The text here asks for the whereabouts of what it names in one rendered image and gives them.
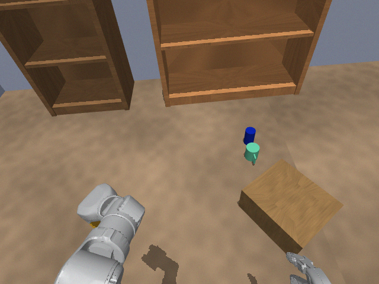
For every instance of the right robot hand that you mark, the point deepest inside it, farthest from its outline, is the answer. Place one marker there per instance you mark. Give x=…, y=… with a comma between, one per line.
x=305, y=266

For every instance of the left robot arm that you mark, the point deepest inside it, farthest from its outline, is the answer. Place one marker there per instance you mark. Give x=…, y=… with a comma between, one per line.
x=100, y=258

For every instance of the left robot hand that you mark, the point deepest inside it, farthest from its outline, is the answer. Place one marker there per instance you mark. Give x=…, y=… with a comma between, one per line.
x=87, y=209

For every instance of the bookshelf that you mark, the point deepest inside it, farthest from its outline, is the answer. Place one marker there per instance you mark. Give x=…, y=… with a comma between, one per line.
x=220, y=50
x=70, y=51

